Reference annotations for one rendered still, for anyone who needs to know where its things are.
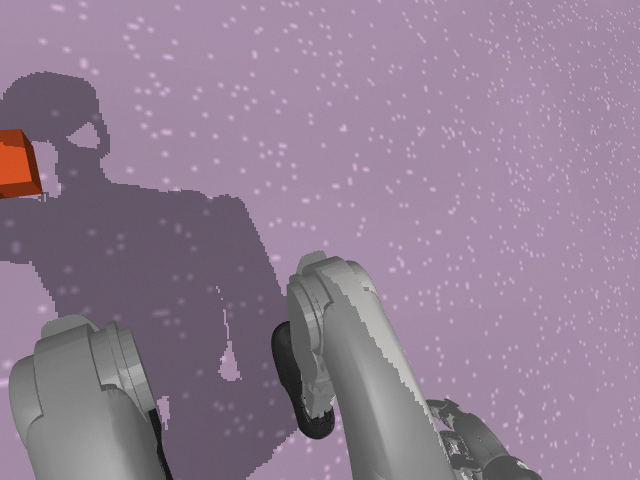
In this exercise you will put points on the left robot foot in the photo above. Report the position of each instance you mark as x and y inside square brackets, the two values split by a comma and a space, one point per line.
[161, 457]

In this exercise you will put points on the right robot hand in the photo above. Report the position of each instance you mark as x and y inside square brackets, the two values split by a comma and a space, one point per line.
[471, 437]

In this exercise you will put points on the right robot arm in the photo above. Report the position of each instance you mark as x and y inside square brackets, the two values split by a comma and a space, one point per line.
[508, 468]

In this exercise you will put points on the carton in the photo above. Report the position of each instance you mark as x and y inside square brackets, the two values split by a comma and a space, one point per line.
[19, 174]

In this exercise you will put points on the right robot foot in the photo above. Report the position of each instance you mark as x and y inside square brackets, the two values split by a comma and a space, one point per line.
[290, 377]

